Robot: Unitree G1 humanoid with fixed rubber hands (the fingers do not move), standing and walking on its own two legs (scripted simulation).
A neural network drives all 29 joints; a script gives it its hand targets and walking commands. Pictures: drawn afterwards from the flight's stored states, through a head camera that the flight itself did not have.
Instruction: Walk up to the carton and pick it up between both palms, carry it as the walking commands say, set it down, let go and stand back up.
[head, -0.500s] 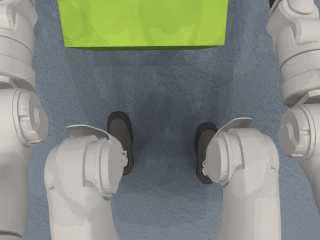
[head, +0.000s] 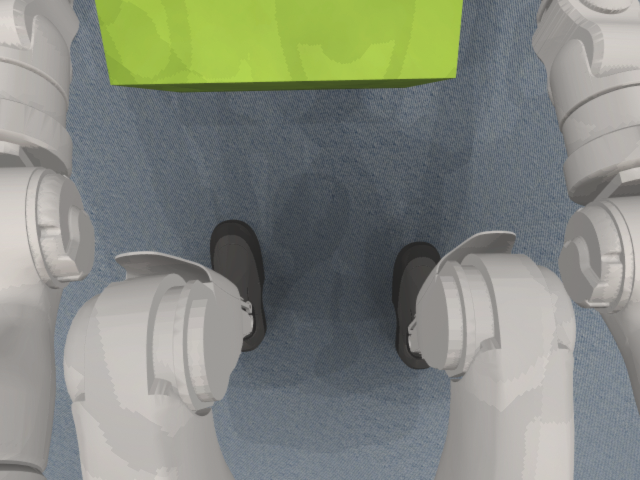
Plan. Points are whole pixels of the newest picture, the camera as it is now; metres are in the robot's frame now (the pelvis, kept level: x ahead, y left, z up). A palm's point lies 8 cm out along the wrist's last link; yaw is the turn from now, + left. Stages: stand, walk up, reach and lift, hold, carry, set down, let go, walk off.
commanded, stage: reach and lift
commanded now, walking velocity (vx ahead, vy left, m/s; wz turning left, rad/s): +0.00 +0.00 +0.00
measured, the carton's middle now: out of the picture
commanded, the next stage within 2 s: none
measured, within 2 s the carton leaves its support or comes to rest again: leaves its support in 1.34 s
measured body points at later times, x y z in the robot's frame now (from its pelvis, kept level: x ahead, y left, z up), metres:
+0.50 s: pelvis +0.00 +0.00 +0.01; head +0.38 +0.03 +0.22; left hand +0.57 +0.24 -0.19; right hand +0.56 -0.14 -0.20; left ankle +0.13 +0.14 -0.32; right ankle +0.10 -0.13 -0.32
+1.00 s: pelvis +0.00 +0.00 +0.00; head +0.38 +0.03 +0.22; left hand +0.57 +0.24 -0.19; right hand +0.56 -0.15 -0.20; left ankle +0.13 +0.14 -0.32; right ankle +0.10 -0.13 -0.32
